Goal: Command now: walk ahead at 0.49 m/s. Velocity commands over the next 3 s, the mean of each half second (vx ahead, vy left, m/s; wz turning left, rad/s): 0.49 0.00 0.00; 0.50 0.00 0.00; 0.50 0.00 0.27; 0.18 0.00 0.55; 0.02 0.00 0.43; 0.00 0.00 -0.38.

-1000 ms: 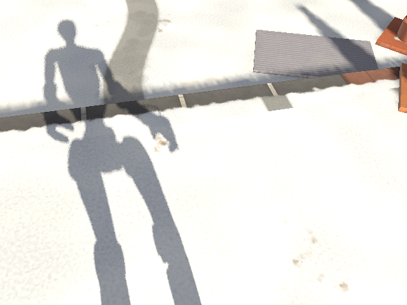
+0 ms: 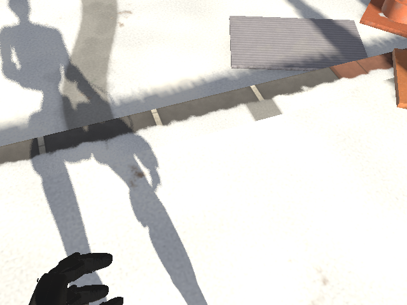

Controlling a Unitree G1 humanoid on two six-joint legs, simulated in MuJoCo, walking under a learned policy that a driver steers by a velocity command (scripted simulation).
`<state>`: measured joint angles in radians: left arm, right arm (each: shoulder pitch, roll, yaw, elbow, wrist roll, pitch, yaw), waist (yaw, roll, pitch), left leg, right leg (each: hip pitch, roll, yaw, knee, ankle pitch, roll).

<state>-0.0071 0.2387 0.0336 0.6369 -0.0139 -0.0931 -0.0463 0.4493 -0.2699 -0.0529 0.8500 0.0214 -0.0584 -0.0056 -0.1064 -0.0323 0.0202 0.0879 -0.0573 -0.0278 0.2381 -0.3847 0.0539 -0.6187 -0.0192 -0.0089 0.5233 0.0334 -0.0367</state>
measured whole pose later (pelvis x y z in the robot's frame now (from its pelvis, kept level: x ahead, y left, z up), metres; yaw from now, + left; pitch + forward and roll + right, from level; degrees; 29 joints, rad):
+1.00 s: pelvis +0.54 +0.04 +0.01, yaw +0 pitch +2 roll +2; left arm 0.08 0.26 0.02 0.74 0.07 -0.05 -0.04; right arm 0.39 -0.27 -0.04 0.84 -0.07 -0.10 0.05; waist -0.08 -0.04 0.01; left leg 0.01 -0.06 0.04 0.21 -0.26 0.05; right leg -0.64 -0.09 0.04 0.63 0.04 0.00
